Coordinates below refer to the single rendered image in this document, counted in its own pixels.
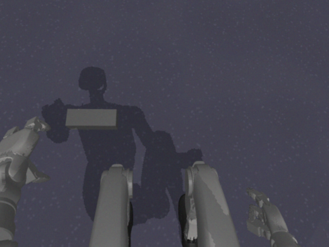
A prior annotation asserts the left robot arm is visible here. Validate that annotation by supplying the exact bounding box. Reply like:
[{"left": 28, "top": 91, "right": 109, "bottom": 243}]
[{"left": 0, "top": 154, "right": 29, "bottom": 247}]

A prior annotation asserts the left robot hand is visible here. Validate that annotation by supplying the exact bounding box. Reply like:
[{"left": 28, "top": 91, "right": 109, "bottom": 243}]
[{"left": 0, "top": 116, "right": 51, "bottom": 184}]

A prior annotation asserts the right robot hand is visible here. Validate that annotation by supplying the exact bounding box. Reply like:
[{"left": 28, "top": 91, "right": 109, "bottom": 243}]
[{"left": 246, "top": 188, "right": 288, "bottom": 240}]

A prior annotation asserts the carton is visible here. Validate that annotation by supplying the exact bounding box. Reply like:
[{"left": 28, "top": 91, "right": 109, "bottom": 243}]
[{"left": 65, "top": 109, "right": 118, "bottom": 130}]

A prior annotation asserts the right robot arm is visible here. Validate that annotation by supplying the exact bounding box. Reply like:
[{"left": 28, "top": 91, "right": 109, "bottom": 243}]
[{"left": 270, "top": 232, "right": 301, "bottom": 247}]

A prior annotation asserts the right robot foot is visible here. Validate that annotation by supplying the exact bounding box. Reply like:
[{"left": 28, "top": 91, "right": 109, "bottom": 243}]
[{"left": 178, "top": 194, "right": 198, "bottom": 247}]

